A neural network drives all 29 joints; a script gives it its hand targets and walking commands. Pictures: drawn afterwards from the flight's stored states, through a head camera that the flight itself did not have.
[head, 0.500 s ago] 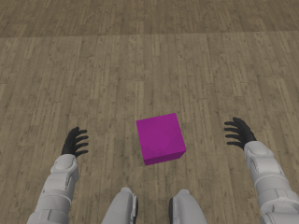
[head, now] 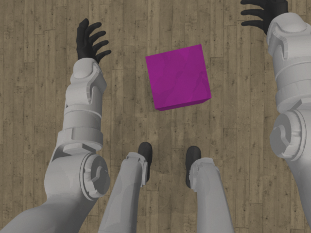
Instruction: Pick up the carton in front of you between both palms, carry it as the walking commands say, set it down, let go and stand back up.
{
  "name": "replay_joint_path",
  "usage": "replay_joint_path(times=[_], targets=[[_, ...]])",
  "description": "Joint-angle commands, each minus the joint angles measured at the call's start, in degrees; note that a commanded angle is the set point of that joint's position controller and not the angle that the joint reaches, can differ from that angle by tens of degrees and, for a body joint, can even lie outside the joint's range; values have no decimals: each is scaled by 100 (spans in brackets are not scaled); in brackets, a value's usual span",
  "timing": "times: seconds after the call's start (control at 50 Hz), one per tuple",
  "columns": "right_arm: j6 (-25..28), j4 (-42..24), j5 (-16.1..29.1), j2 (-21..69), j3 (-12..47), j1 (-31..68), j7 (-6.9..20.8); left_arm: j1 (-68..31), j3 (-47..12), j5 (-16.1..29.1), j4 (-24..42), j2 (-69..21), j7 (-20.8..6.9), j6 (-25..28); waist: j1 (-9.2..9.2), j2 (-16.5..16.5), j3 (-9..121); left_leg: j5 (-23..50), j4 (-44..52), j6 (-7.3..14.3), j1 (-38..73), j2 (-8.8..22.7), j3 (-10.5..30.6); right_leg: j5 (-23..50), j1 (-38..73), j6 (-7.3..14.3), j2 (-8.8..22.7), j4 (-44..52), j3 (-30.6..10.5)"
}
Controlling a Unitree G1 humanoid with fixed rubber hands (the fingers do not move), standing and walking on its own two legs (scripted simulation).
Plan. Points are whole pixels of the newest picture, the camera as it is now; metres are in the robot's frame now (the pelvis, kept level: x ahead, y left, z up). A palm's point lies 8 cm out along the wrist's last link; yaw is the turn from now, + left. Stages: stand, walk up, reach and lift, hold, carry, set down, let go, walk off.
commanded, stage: reach and lift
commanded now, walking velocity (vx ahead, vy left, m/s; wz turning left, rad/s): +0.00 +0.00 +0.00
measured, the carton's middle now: (177, 82) +0.52 +0.00 -0.52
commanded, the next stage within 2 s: none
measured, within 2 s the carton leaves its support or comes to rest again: leaves its support in 1.68 s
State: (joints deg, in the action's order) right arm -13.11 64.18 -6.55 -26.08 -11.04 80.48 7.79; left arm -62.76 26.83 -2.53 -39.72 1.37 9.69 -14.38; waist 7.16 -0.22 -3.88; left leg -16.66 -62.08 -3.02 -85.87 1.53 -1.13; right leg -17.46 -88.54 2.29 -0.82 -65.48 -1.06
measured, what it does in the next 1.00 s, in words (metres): lowers itself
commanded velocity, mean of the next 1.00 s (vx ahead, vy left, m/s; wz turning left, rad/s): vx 0.00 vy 0.00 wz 0.00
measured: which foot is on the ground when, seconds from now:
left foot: down 0.00-1.00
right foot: down 0.00-1.00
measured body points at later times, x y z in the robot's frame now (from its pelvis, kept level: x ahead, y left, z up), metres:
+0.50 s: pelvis +0.00 +0.02 -0.16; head +0.36 -0.02 +0.11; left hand +0.49 +0.20 -0.33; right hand +0.56 -0.18 -0.34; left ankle +0.09 +0.16 -0.61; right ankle +0.09 -0.09 -0.61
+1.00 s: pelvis -0.03 +0.02 -0.27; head +0.35 -0.01 -0.05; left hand +0.51 +0.20 -0.46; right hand +0.57 -0.16 -0.47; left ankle +0.09 +0.16 -0.61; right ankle +0.09 -0.09 -0.61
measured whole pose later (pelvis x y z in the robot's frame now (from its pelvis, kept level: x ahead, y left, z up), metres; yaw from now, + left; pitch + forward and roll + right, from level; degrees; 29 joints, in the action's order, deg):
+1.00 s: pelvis -0.03 +0.02 -0.27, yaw +4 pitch +35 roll +6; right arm -4.8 73.3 11.0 -33.9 8.2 95.4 1.9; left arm -84.8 14.6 13.3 -62.0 10.4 11.9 -4.3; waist 4.5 -5.4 -25.8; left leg -31.0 -122.5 -4.9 -127.2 -4.1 -0.4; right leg -32.0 -129.9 1.2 0.8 -126.4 -3.6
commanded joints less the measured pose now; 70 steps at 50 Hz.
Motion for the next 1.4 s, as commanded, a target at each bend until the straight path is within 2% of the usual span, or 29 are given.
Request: replay_joint_path(times=[0.0,0.1,0.18,0.26,0.4,0.48,0.54,0.62,0.68,0.74,0.8,0.86,0.9,0.94,1.04,1.14,1.28,1.34,1.38], targets=[[184,-668,-219,-418,-227,1420,-35,-740,223,-213,695,452,-85,268,115,1219,6259,1058,245,-130,1367,-629,-563,2083,4836,-273,-237,410,-251],[487,-746,-393,114,-474,889,-146,-305,410,-457,512,259,-239,724,33,1189,5958,1488,-188,-161,173,-663,-506,3406,4492,-270,-181,-159,-482],[655,-627,-346,234,-512,463,-333,-130,399,-431,246,253,-275,989,-116,939,5842,1428,-855,-253,-778,-639,-451,3739,3768,-248,-129,-834,-623],[790,-653,-99,80,-333,401,-489,-200,200,-184,66,352,-217,1138,-204,738,6023,1416,-1662,-320,-1073,-623,-422,3194,2564,-247,-156,-1574,-515],[893,-914,852,-649,531,1212,-603,-724,-585,632,-2,722,125,1127,-162,978,6971,1702,-2979,-235,-536,-623,-365,2294,1467,-281,-167,-2919,-189],[815,-955,1239,-1086,940,1848,-619,-1351,-933,1061,132,927,320,976,-157,1119,7286,1190,-3544,-182,-317,-604,-387,1387,1141,-285,-110,-3413,-53],[699,-698,1418,-1255,1145,2268,-607,-1851,-1084,1269,19,1036,423,824,-162,1162,6975,566,-3826,-147,-364,-565,-400,554,723,-286,-28,-3649,14],[627,-88,1523,-1318,1284,2628,-547,-2429,-1101,1285,-439,1078,435,717,-183,986,6042,-211,-4158,-135,-564,-487,-401,-437,-88,-238,107,-3882,9],[662,333,1513,-1355,1285,2836,-504,-2731,-1033,1196,-853,1095,386,745,-204,789,5418,-451,-4433,-134,-707,-448,-370,-778,-553,-186,177,-4079,-57],[747,624,1529,-1404,1334,3042,-487,-2983,-964,1104,-1188,1178,329,840,-184,638,4999,-440,-4717,-138,-833,-427,-347,-792,-763,-156,229,-4326,-148],[851,676,1628,-1450,1477,3292,-515,-3221,-964,1117,-1329,1300,300,968,-158,626,4994,-188,-5005,-140,-878,-424,-374,-500,-601,-164,256,-4602,-222],[962,568,1724,-1465,1704,3474,-585,-3202,-1196,1480,-1655,1184,247,1076,-289,795,5321,240,-5270,-148,-894,-477,-441,21,-176,-193,274,-4808,-247],[980,407,1763,-1458,1839,3573,-602,-3160,-1243,1610,-1768,1171,208,1097,-277,926,5423,348,-5371,-159,-1076,-511,-489,270,91,-205,288,-4935,-271],[974,150,1775,-1385,1877,3687,-610,-3195,-1215,1638,-1675,1178,208,1138,-249,973,5330,402,-5381,-151,-1288,-549,-518,338,68,-189,279,-4992,-268],[916,201,1742,-1166,1930,3292,-628,-2895,-1179,1592,-1629,1137,270,1172,-278,1135,5565,649,-5481,-152,-1420,-623,-620,984,674,-227,242,-5127,-281],[887,526,1607,-940,1781,2889,-629,-2685,-1009,1355,-1765,1131,255,1217,-203,912,4907,503,-5434,-163,-1574,-626,-580,693,-60,-207,213,-5022,-301],[925,486,1651,-683,1890,3164,-604,-2959,-1088,1308,-1681,846,223,1232,-225,835,4687,401,-5364,-163,-1391,-642,-481,247,-537,-193,193,-4887,-280],[895,450,1665,-209,2040,3416,-545,-3275,-1227,1350,-1660,382,173,1206,-298,841,4637,271,-5343,-167,-1277,-718,-453,50,-578,-195,158,-4839,-261],[831,510,1602,390,2068,3494,-426,-3396,-1133,1172,-1714,-60,114,1167,-235,837,4492,149,-5316,-164,-1181,-789,-474,-121,-627,-191,100,-4831,-231]])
